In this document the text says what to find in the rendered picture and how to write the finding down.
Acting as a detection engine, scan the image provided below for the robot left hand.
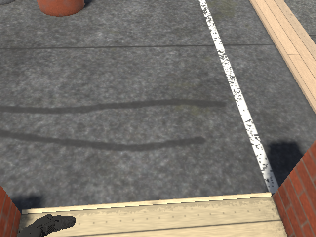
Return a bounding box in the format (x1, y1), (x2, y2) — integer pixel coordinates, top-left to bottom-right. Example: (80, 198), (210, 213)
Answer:
(18, 214), (76, 237)

